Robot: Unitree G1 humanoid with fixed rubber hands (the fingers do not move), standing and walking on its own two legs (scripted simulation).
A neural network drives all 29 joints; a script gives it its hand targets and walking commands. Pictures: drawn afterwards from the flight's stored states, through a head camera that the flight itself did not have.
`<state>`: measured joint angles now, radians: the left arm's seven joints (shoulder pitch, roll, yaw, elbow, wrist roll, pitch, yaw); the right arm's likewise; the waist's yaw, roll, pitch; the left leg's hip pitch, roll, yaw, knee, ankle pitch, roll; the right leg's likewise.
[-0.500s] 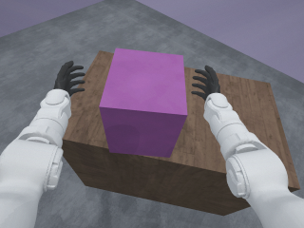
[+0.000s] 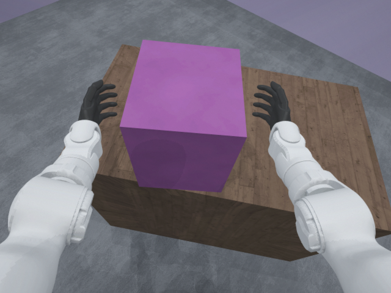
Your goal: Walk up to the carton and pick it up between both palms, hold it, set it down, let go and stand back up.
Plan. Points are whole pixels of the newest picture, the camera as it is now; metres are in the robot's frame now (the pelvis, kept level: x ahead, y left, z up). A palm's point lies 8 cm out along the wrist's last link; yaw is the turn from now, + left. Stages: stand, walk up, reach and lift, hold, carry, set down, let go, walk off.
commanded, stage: reach and lift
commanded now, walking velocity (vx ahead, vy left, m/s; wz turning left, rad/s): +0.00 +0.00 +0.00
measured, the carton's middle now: (185, 123) +0.50 +0.02 +0.01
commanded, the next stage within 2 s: none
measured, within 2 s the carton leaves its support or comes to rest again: neither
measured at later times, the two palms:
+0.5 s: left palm (111, 117) +0.47 +0.17 +0.06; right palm (259, 123) +0.46 -0.13 +0.07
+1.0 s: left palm (110, 124) +0.45 +0.17 +0.06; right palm (257, 129) +0.44 -0.13 +0.07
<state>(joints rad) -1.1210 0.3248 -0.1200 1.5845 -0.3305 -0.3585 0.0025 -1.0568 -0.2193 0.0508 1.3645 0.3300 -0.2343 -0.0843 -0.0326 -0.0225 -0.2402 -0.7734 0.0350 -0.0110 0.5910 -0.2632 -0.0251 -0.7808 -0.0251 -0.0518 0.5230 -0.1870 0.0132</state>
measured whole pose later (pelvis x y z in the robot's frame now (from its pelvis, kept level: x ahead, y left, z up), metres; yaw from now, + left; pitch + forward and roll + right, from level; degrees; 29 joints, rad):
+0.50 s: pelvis +0.00 +0.01 +0.01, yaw +0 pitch +23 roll -1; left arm -1.11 0.21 0.20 1.49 0.00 -0.34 0.06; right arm -1.03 -0.06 -0.30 1.29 -0.04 -0.24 -0.15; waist -0.04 -0.04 -0.19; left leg -0.69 0.03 0.00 0.53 -0.24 -0.02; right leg -0.69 -0.03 -0.04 0.45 -0.15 0.02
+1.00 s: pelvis +0.03 +0.01 +0.03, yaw +0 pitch +13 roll -1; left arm -0.88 0.03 0.60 1.16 0.40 -0.27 -0.02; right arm -0.80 0.14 -0.73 0.97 -0.56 -0.28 -0.08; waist 0.00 -0.03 -0.04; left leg -0.35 0.03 0.01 0.36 -0.23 -0.01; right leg -0.35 -0.03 -0.05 0.27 -0.14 0.03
